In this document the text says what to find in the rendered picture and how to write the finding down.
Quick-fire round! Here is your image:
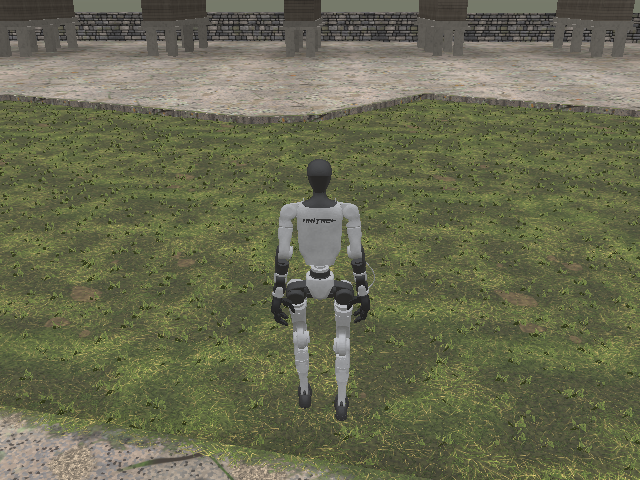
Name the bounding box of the humanoid robot head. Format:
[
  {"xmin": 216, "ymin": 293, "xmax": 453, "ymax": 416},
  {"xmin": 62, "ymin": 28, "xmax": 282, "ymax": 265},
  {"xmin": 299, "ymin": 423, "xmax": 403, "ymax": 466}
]
[{"xmin": 302, "ymin": 159, "xmax": 337, "ymax": 208}]

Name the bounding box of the robot right upper arm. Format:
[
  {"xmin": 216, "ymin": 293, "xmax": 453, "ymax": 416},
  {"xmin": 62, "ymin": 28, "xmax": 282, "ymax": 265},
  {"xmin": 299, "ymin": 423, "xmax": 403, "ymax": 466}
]
[{"xmin": 340, "ymin": 202, "xmax": 362, "ymax": 259}]

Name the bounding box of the robot left foot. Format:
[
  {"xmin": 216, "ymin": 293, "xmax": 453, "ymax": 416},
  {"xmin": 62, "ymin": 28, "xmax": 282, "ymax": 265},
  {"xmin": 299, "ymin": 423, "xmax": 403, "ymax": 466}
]
[{"xmin": 298, "ymin": 383, "xmax": 312, "ymax": 409}]

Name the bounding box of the right robot hand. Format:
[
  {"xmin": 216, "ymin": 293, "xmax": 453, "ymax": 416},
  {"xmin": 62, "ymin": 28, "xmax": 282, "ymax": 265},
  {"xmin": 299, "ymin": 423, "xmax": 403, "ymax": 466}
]
[{"xmin": 347, "ymin": 293, "xmax": 370, "ymax": 323}]

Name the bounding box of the left robot hand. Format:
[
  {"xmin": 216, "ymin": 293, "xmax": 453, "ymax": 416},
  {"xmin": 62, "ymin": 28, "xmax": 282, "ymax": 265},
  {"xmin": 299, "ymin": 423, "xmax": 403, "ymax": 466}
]
[{"xmin": 271, "ymin": 296, "xmax": 295, "ymax": 326}]

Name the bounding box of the right robot forearm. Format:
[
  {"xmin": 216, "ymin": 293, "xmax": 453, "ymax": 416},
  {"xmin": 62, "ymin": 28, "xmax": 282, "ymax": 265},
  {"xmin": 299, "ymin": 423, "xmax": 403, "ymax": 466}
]
[{"xmin": 351, "ymin": 244, "xmax": 369, "ymax": 296}]

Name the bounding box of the left robot forearm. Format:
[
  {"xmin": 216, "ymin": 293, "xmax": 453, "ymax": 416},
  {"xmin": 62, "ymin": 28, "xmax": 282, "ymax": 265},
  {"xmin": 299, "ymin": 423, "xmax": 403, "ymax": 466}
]
[{"xmin": 272, "ymin": 245, "xmax": 289, "ymax": 298}]

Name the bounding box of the robot left upper arm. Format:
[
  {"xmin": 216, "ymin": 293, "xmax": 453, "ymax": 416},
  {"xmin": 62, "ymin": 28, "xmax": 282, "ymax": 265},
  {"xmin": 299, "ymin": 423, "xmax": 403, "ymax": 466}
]
[{"xmin": 278, "ymin": 202, "xmax": 299, "ymax": 260}]

